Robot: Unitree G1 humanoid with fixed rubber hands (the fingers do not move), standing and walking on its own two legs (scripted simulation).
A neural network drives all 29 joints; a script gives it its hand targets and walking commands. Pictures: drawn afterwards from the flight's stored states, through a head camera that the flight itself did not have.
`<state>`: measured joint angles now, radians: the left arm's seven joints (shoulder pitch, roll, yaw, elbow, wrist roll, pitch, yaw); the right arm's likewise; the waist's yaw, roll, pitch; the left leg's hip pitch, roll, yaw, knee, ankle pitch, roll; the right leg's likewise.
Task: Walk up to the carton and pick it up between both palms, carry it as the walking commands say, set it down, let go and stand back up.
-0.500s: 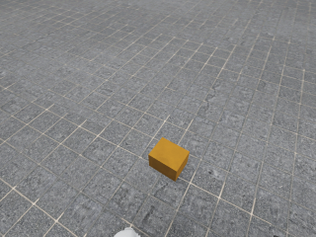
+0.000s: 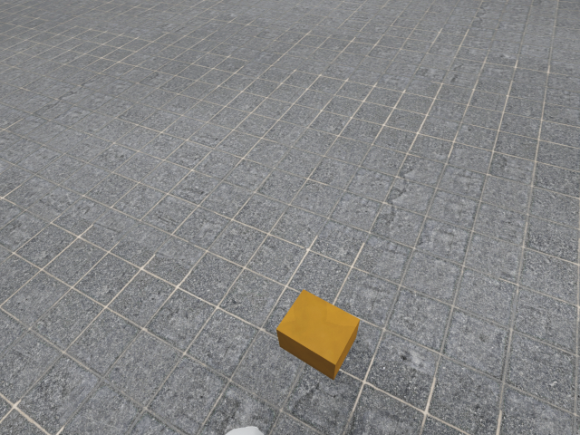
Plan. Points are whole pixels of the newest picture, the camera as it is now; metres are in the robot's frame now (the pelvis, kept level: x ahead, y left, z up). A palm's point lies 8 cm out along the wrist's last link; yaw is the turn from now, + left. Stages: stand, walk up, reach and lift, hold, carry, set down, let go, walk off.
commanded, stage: walk up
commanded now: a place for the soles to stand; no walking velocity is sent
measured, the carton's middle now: (318, 333) +0.55 -0.04 -0.68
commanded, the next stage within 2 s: none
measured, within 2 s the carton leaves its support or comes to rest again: neither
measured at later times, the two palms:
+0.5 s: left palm out of the picture +0.15 +0.33 -0.11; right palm (501, 413) +0.18 -0.28 -0.09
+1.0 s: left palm out of the picture +0.15 +0.34 -0.08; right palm out of the picture +0.15 -0.29 -0.09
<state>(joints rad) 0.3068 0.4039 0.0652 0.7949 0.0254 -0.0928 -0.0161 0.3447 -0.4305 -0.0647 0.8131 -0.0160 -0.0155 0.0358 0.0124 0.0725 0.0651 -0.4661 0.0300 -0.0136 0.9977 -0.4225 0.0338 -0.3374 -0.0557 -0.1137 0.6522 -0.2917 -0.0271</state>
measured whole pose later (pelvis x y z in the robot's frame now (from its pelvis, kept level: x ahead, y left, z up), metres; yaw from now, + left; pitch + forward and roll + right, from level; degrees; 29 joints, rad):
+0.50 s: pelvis +0.07 +0.03 +0.01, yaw -1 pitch -2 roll -1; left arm 0.12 0.37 0.01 1.05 0.00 -0.03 0.00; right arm 0.05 -0.37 -0.01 1.00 0.01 -0.02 0.00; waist 0.01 0.00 0.07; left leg -0.29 0.07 0.07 0.60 -0.28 -0.01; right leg -0.20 -0.04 -0.03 0.57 -0.34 0.03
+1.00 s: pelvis +0.07 +0.03 +0.02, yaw -6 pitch -1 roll +0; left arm 0.23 0.35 0.05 1.03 0.02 -0.06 0.04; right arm 0.09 -0.41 -0.08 0.97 -0.07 0.06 0.07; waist 0.00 0.04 0.05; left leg -0.35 0.04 0.01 0.79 -0.37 0.00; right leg -0.15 -0.04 0.04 0.41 -0.25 0.01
